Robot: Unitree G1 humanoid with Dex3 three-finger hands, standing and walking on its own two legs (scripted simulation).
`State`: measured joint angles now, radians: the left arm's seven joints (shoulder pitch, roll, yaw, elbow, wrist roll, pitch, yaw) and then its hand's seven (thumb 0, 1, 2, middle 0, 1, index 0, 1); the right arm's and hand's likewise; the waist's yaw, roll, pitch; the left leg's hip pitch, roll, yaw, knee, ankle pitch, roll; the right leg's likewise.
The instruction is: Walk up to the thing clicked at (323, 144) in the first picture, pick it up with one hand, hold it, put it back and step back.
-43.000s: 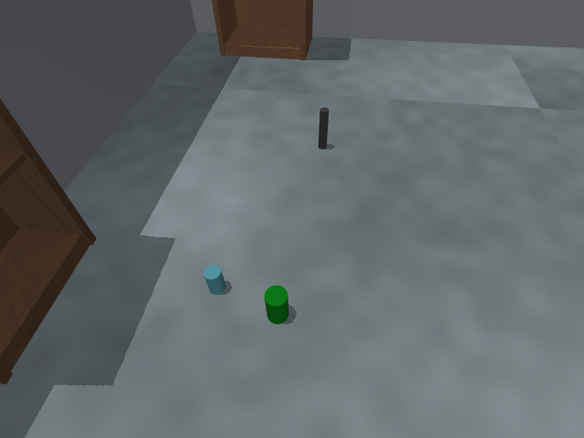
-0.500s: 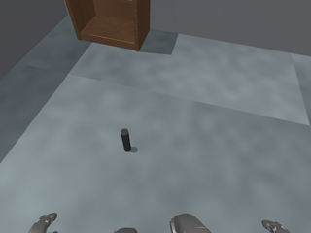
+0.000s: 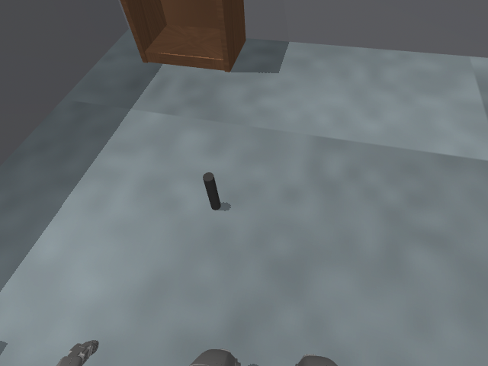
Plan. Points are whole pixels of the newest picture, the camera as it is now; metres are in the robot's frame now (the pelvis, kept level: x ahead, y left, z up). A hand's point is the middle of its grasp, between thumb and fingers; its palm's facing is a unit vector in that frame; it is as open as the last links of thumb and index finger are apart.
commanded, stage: step back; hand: left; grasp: from the side
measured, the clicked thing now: (212, 192) +0.84 +0.21 -0.64
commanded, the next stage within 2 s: stand in 1.56 s
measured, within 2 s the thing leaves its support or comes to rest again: neither
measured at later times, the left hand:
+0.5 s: hand out of the picture -0.12 +0.26 -0.15, palm faces -0.03 -0.92 -0.40, open 7.4 cm
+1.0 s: hand out of the picture -0.17 +0.26 -0.14, palm faces +0.03 -0.92 -0.39, open 7.4 cm
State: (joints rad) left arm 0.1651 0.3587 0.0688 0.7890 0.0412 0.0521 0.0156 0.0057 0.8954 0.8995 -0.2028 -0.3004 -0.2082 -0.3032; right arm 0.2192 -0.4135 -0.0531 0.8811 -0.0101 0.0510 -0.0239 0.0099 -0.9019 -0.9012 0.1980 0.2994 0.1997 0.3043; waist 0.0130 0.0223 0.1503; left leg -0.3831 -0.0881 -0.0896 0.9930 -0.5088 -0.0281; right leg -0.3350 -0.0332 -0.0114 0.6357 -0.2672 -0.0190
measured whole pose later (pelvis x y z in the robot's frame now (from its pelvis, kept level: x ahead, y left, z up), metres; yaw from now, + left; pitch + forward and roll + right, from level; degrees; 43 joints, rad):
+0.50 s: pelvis -0.19 -0.01 -0.01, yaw -3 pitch -3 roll -1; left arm 0.22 0.37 0.06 0.91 0.04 0.04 0.00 0.00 0.90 0.90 -0.20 -0.30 -0.21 -0.30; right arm 0.09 -0.41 -0.05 0.85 -0.02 0.06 -0.01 0.01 -0.90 -0.90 0.20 0.30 0.20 0.30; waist 0.05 0.04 0.13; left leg -0.51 0.00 -0.08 0.87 -0.42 0.00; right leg -0.25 0.03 0.04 0.69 -0.39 -0.01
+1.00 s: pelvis -0.23 -0.01 +0.00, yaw +1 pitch -3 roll -1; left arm 0.20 0.37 0.06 1.00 0.03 -0.02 -0.01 0.00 0.90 0.90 -0.20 -0.30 -0.20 -0.30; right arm 0.23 -0.36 -0.04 1.01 -0.02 0.01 0.02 0.01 -0.90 -0.90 0.20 0.30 0.20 0.30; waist 0.01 0.03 0.05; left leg -0.28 -0.01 -0.08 0.71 -0.43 0.00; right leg -0.23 0.01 -0.03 0.56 -0.27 -0.02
